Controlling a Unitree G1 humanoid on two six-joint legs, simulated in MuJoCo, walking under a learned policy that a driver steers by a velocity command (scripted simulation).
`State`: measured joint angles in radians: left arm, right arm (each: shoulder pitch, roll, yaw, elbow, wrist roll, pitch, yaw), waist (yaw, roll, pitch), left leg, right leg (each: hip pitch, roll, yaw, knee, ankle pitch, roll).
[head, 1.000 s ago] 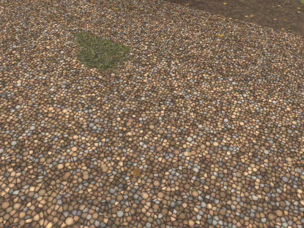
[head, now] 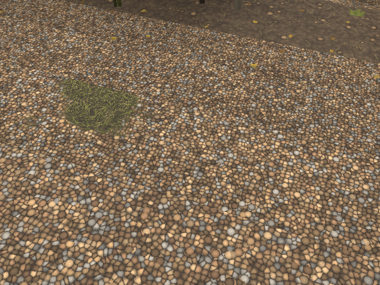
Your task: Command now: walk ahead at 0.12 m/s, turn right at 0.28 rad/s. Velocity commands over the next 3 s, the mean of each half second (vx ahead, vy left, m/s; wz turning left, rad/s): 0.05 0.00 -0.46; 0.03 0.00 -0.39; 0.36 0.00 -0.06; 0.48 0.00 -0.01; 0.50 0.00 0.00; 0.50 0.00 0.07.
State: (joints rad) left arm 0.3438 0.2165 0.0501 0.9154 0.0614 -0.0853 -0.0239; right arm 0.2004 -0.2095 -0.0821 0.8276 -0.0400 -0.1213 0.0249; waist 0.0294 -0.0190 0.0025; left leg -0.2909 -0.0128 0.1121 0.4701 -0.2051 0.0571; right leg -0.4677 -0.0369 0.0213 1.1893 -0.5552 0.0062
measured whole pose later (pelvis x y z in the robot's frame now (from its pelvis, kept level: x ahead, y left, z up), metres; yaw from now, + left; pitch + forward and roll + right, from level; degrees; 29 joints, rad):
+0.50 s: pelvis +0.03 -0.06 -0.02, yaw -15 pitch +5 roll +1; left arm 0.29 0.26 0.07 0.71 0.05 -0.11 -0.04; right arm 0.13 -0.30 -0.08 0.65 -0.04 -0.08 -0.04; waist 0.00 0.02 -0.03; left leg -0.65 0.01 -0.01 1.26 -0.50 -0.08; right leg -0.34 0.02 -0.03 0.73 -0.45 -0.06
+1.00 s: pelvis +0.03 -0.05 -0.04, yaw -26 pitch +4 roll +2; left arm 0.18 0.26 -0.02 0.65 0.05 -0.04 -0.07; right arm 0.27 -0.23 0.07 0.70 0.01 -0.06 0.11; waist -0.02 -0.03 -0.03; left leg -0.38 -0.06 -0.02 0.82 -0.52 0.01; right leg -0.44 -0.02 0.09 0.88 -0.51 0.06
